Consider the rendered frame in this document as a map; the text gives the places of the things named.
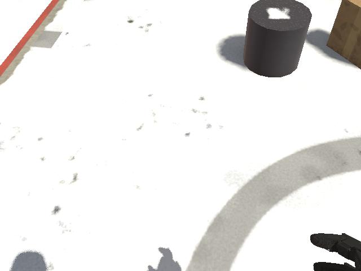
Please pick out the right robot hand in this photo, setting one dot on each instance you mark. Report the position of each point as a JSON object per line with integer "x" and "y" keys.
{"x": 345, "y": 245}

